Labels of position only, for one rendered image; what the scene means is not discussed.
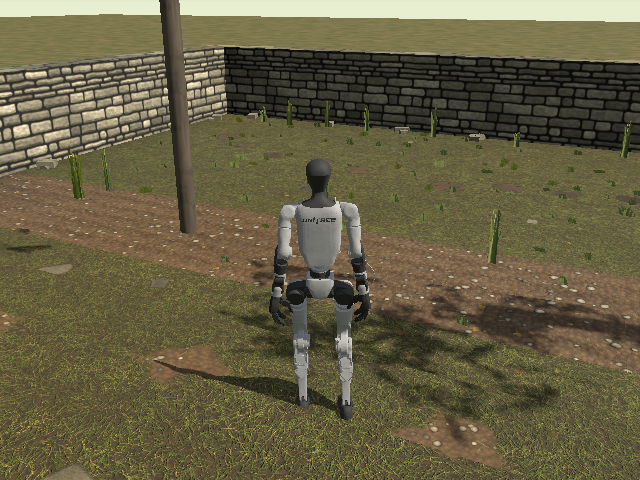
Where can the robot left upper arm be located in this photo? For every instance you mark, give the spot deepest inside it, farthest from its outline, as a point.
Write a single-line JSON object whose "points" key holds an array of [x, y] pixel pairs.
{"points": [[287, 213]]}

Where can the robot right forearm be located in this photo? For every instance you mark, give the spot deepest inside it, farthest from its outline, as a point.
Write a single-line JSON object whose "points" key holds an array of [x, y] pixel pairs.
{"points": [[360, 275]]}

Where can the robot right hand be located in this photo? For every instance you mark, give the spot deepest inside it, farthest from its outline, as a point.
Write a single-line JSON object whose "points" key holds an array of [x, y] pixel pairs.
{"points": [[364, 308]]}

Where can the right robot thigh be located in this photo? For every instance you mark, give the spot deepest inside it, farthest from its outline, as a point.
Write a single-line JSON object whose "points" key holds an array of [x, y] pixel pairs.
{"points": [[343, 293]]}

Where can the robot right upper arm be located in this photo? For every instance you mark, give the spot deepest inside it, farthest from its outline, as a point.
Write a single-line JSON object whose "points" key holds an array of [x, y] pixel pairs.
{"points": [[350, 212]]}

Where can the robot left hand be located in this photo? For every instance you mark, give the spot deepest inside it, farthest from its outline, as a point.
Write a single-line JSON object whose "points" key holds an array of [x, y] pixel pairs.
{"points": [[274, 310]]}

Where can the robot left forearm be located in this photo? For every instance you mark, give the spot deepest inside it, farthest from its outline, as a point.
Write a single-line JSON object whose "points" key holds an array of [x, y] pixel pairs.
{"points": [[279, 275]]}

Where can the left robot thigh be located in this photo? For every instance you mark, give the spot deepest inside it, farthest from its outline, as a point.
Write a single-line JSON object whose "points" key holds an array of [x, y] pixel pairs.
{"points": [[296, 294]]}

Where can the robot thigh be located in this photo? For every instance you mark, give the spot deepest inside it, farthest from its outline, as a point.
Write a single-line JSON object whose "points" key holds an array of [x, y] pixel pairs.
{"points": [[343, 293], [296, 294]]}

